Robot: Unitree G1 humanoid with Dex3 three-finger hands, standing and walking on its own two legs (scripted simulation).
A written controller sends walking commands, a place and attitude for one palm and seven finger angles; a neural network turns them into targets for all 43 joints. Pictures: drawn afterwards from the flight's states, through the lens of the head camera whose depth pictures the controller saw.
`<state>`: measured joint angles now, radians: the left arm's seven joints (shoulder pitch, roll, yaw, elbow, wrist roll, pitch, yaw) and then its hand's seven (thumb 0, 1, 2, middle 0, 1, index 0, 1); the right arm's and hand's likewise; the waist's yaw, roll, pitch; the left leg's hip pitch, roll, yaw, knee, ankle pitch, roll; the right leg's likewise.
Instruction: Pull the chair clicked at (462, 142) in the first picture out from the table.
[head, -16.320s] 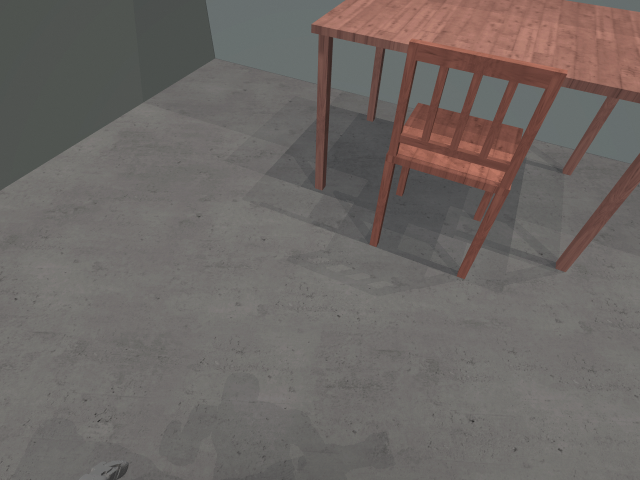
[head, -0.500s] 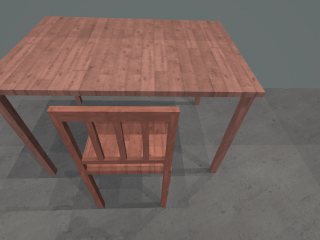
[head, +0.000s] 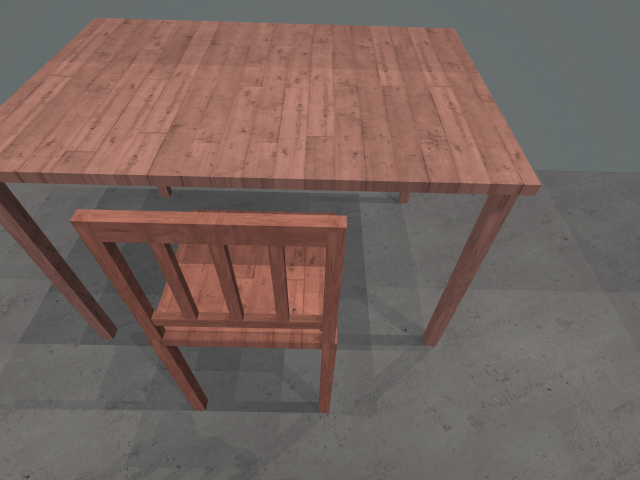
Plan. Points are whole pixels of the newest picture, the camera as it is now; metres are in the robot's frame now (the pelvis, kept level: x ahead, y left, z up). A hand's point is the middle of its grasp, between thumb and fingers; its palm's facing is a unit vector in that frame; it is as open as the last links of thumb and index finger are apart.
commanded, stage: shuffle to correct the standing spot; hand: left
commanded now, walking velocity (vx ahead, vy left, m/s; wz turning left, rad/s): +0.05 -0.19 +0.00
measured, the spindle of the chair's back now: (228, 282) +0.45 +0.19 -0.10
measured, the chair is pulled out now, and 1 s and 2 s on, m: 0.00 0.00 0.00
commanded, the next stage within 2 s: come to a stop and stand still in 0.34 s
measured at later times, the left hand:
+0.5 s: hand out of the picture +0.04 +0.11 -0.18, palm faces +0.04 -0.98 -0.18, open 7.4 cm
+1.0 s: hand out of the picture +0.09 +0.11 -0.18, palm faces +0.04 -0.96 -0.26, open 7.3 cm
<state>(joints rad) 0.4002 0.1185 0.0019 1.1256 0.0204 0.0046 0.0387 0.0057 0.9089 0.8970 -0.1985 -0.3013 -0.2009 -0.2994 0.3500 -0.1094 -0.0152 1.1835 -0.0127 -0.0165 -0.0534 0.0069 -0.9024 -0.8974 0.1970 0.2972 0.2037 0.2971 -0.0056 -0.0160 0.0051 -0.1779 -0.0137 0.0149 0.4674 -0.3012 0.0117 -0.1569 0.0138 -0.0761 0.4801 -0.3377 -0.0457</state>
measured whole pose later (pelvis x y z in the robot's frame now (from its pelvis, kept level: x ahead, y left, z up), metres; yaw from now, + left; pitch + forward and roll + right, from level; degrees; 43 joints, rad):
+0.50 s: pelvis +0.03 -0.07 -0.01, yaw +0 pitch +1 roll -1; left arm 0.30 0.18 0.05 0.97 0.03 0.05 0.00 0.01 0.91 0.90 -0.20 -0.30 -0.20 -0.30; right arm 0.27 -0.15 -0.04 1.12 -0.04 0.00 -0.06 0.01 -0.90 -0.90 0.20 0.30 0.21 0.30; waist 0.00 -0.01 0.06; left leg -0.21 0.13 0.06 0.56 -0.36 -0.07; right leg -0.37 -0.03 0.00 0.80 -0.42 -0.01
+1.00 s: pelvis +0.03 -0.09 -0.01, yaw +0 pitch -1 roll +1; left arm 0.19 0.21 0.03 0.98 0.02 0.03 0.05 0.01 0.91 0.90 -0.20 -0.30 -0.21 -0.30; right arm 0.17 -0.17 -0.04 1.02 -0.01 0.01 -0.03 0.01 -0.90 -0.90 0.20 0.30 0.20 0.30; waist 0.02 -0.03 0.09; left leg -0.18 0.01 0.07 0.53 -0.33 -0.01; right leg -0.27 -0.09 0.02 0.60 -0.31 0.05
